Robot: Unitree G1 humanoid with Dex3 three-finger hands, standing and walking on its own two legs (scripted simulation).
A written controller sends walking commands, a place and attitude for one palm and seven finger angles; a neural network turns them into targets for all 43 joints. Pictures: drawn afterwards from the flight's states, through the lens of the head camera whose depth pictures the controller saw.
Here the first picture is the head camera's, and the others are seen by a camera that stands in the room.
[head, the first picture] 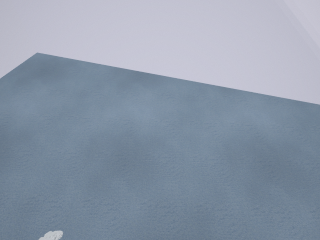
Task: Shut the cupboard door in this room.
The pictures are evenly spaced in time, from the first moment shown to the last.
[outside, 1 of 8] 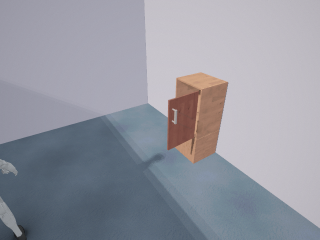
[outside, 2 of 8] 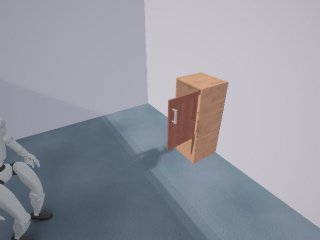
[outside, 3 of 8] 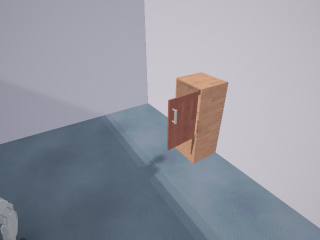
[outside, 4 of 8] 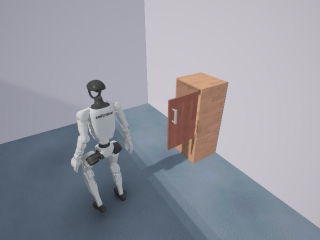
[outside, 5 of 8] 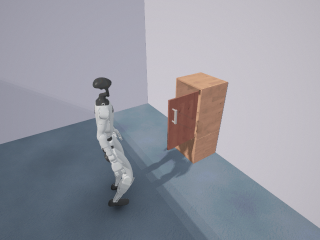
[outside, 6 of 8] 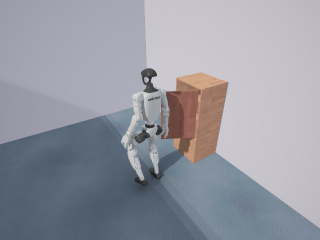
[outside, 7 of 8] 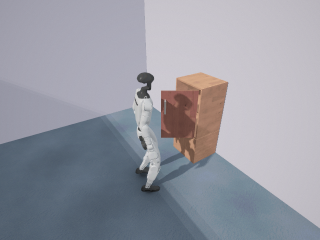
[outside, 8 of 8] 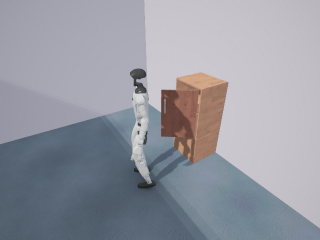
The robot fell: no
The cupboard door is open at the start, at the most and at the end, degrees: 93 95 53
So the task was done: no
